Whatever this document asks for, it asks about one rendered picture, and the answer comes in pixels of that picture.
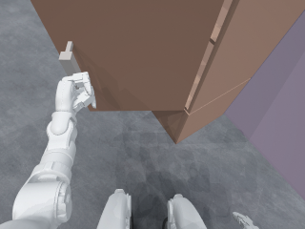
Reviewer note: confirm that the cupboard door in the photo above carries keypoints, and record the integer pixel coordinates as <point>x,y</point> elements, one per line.
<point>141,55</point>

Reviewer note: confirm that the left robot upper arm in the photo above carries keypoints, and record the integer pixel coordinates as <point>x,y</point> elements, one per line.
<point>41,205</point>

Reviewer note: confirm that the right robot shin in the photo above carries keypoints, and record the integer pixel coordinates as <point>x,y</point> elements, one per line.
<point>169,225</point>

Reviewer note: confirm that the handle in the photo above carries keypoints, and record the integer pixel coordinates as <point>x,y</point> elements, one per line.
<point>69,62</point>

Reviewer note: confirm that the robot right hand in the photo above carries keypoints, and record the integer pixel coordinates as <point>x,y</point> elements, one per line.
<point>244,221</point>

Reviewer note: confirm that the robot left thigh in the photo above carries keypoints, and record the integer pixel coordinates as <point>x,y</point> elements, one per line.
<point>118,208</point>

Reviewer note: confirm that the robot left hand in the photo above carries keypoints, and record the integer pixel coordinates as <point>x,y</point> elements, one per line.
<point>69,99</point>

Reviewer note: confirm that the left robot forearm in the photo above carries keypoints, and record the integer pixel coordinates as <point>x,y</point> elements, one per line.
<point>58,158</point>

